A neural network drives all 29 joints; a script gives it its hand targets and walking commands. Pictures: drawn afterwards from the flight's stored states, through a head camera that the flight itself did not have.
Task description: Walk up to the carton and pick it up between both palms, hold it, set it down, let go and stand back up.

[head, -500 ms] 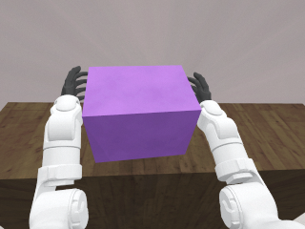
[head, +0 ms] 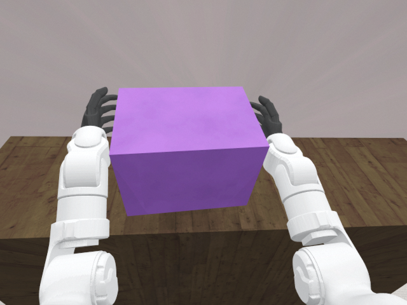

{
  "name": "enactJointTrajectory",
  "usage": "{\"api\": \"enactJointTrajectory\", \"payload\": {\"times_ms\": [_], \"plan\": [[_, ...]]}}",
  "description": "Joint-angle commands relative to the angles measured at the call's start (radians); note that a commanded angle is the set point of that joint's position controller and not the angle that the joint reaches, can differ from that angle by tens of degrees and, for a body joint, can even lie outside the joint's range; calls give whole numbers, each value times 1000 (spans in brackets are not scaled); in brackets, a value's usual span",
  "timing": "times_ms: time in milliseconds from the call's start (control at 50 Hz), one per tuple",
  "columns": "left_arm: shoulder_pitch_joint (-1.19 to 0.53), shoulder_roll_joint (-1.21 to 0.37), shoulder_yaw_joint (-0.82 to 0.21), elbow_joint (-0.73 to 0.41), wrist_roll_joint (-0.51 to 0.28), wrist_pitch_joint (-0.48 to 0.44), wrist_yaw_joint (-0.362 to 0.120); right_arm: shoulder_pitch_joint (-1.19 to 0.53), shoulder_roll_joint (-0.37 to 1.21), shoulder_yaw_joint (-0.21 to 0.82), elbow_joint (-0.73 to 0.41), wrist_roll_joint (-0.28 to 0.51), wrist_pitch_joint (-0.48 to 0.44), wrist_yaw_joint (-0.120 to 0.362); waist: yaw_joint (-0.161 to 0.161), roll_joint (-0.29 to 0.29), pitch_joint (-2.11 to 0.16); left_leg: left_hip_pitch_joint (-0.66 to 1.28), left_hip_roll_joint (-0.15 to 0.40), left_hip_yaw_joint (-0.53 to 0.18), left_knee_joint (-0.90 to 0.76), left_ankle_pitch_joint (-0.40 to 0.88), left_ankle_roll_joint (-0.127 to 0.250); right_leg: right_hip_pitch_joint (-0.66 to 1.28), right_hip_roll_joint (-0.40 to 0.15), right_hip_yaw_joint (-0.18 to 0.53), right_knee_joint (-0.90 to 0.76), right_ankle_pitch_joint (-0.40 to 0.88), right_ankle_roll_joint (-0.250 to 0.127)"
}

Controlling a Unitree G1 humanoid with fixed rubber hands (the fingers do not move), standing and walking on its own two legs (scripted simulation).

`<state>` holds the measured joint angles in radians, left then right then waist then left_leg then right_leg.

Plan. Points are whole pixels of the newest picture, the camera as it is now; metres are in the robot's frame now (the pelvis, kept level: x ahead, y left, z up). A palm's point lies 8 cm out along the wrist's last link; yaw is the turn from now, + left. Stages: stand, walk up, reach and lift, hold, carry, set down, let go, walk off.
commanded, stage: hold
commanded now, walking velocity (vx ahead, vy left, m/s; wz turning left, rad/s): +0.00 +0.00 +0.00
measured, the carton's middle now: (186, 149) +0.36 +0.02 +0.16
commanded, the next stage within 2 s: set down in 0.20 s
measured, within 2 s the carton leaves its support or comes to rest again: neither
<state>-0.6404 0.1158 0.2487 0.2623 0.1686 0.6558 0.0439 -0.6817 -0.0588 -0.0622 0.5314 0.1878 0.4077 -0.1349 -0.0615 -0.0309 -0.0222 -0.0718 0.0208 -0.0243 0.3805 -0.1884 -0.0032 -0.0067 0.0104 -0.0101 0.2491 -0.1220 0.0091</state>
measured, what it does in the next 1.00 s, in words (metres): stands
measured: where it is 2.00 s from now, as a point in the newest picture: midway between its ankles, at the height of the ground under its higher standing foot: outside the picture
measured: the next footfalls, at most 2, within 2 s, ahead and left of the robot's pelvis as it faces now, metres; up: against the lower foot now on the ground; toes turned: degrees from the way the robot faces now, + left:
none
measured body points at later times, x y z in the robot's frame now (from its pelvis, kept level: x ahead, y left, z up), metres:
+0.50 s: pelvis +0.00 +0.00 +0.00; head -0.05 +0.02 +0.45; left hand +0.40 +0.18 +0.22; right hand +0.38 -0.15 +0.20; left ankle +0.02 +0.12 -0.75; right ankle +0.02 -0.13 -0.75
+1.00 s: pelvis +0.02 -0.01 +0.00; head +0.00 +0.01 +0.45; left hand +0.42 +0.18 +0.16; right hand +0.41 -0.15 +0.15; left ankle +0.02 +0.12 -0.75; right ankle +0.02 -0.13 -0.75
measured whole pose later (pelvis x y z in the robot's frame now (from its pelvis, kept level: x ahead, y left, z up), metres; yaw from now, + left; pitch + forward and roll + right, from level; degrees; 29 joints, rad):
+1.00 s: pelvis +0.02 -0.01 +0.00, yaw +0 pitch -5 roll -1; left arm -0.60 0.05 0.32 0.36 0.23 0.38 0.00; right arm -0.65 -0.03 -0.09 0.65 0.09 0.08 -0.09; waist -0.06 -0.03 0.03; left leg -0.06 0.02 -0.03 0.35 -0.20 -0.01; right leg -0.01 0.01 -0.02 0.24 -0.15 0.01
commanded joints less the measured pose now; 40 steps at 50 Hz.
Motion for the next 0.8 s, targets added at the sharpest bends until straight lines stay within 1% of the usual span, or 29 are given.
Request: {"api": "enactJointTrajectory", "payload": {"times_ms": [0, 20, 40, 60, 80, 100, 140, 160, 180, 200, 220, 260, 300, 320, 360, 400, 420, 460, 500, 560, 580, 600, 620, 640, 680, 700, 740, 760, 780], "plan": [[-602, -707, -435, -194, -103, -45, -216, -717, 540, 362, -343, 118, -58, 81, -67, 75, -371, 30, -74, 9, -98, 238, -30, 174, 45, -12, -4, 190, -3], [-628, -746, -468, -213, -116, -56, -215, -734, 553, 365, -351, 123, -67, 83, -79, 95, -388, 16, -79, 5, -93, 231, -38, 182, 49, -17, 6, 188, -8], [-642, -713, -455, -189, -112, -54, -214, -715, 546, 353, -307, 107, -61, 79, -80, 74, -324, 5, -69, 3, -99, 207, -37, 165, 45, -15, 2, 165, -7], [-634, -701, -427, -176, -92, -48, -216, -744, 554, 362, -336, 112, -65, 84, -53, 84, -333, 10, -77, 10, -101, 204, -28, 154, 41, -14, -4, 145, -6], [-604, -732, -445, -148, -97, -40, -216, -695, 520, 334, -279, 103, -56, 82, -88, 109, -295, 16, -67, 2, -103, 199, -47, 138, 41, -15, 0, 151, -14], [-632, -720, -431, -137, -89, -38, -218, -707, 507, 312, -231, 89, -52, 89, -75, 116, -263, 1, -62, 8, -126, 125, -47, 123, 41, -14, -14, 63, -22], [-645, -716, -428, -163, -101, -47, -221, -714, 542, 334, -274, 94, -63, 92, -68, 89, -317, -7, -70, 12, -118, 153, -27, 144, 34, -10, -9, 111, -17], [-654, -730, -434, -159, -100, -43, -222, -737, 535, 321, -289, 96, -60, 90, -77, 87, -318, -6, -69, 4, -120, 146, -34, 145, 36, -10, -6, 100, -17], [-633, -710, -417, -159, -95, -45, -220, -734, 553, 336, -308, 112, -66, 92, -58, 82, -316, -19, -73, 5, -108, 179, -31, 170, 36, -11, 1, 135, -14], [-695, -677, -426, -162, -123, -61, -214, -860, 533, 349, -336, 114, -75, 98, -18, 92, -370, -42, -85, 32, -132, 119, -19, 184, 45, -21, -5, 94, -5], [-757, -698, -436, -218, -118, -76, -202, -846, 551, 339, -298, 95, -82, 105, -23, 122, -384, -24, -80, 29, -125, 128, -33, 147, 51, -23, 1, 68, -17], [-731, -701, -428, -196, -119, -93, -197, -865, 559, 364, -366, 96, -112, 105, 0, 90, -448, 24, -76, 21, -104, 200, -30, 161, 53, -31, 7, 118, -11], [-655, -670, -352, -75, -63, -92, -217, -864, 544, 337, -299, 48, -125, 104, 8, 62, -347, -12, -83, 33, -119, 150, -12, 162, 42, -39, -14, 81, -6], [-679, -652, -314, -53, -39, -94, -220, -868, 545, 304, -246, 34, -136, 110, 10, 80, -306, -29, -79, 36, -135, 99, -10, 149, 32, -39, -11, 43, -7], [-678, -647, -314, -50, -32, -119, -234, -797, 535, 261, -172, -14, -164, 123, 1, 88, -282, -35, -74, 36, -157, 4, -12, 117, 28, -45, -16, -45, -13], [-555, -636, -248, 72, 0, -131, -249, -812, 517, 246, -194, -47, -213, 136, 36, 92, -254, -72, -73, 34, -167, -12, -5, 123, 26, -55, -14, -80, -18], [-552, -626, -230, 57, 29, -141, -254, -808, 511, 223, -176, -62, -233, 143, 29, 86, -234, -67, -66, 43, -170, -4, -4, 115, 24, -61, -9, -70, -11], [-508, -599, -187, 78, 54, -156, -266, -743, 505, 227, -121, -94, -249, 147, 41, 51, -230, -40, -72, 56, -170, 23, -2, 137, 24, -66, -16, -60, -2], [-507, -596, -200, 94, 55, -168, -274, -702, 472, 189, -58, -111, -275, 152, 22, 78, -200, -35, -67, 59, -171, -2, -4, 134, 28, -74, -18, -81, -9], [-523, -614, -238, 65, 39, -205, -256, -737, 484, 211, -97, -103, -329, 158, 27, 101, -218, -27, -67, 65, -150, 104, -27, 133, 37, -90, -6, -30, -6], [-544, -615, -267, 48, 18, -221, -251, -717, 485, 227, -114, -107, -345, 153, 18, 72, -241, -22, -67, 63, -142, 141, -29, 143, 43, -91, -12, -8, -4], [-554, -623, -278, 22, 3, -240, -244, -710, 501, 253, -134, -109, -354, 150, 32, 53, -301, 29, -68, 65, -123, 215, -26, 163, 42, -86, -2, 68, -1], [-536, -628, -302, -20, -8, -259, -234, -681, 503, 269, -127, -98, -370, 148, 20, 68, -360, 71, -62, 55, -108, 286, -35, 165, 48, -98, 2, 99, 3], [-526, -634, -335, -9, -17, -270, -221, -685, 508, 300, -169, -90, -383, 149, 28, 81, -388, 90, -59, 53, -86, 362, -44, 140, 49, -92, 2, 145, 3], [-532, -654, -380, -67, -37, -297, -201, -639, 507, 339, -151, -72, -379, 144, 26, 90, -429, 146, -60, 41, -51, 444, -57, 162, 49, -93, 15, 215, 2], [-547, -650, -375, -57, -40, -303, -202, -643, 531, 337, -140, -87, -385, 139, 19, 65, -408, 113, -68, 57, -59, 443, -53, 192, 44, -88, 13, 246, 10], [-601, -657, -430, -119, -67, -332, -191, -637, 527, 345, -186, -76, -402, 137, 0, 88, -508, 156, -69, 53, -36, 464, -60, 196, 44, -88, 32, 300, 15], [-549, -667, -441, -60, -72, -331, -186, -642, 521, 353, -188, -76, -405, 134, 1, 89, -467, 144, -62, 42, -31, 484, -66, 179, 48, -84, 31, 295, 9], [-525, -673, -446, -80, -62, -326, -185, -605, 518, 361, -159, -83, -398, 133, 1, 100, -451, 164, -64, 41, -30, 506, -71, 158, 47, -80, 23, 295, 5]]}}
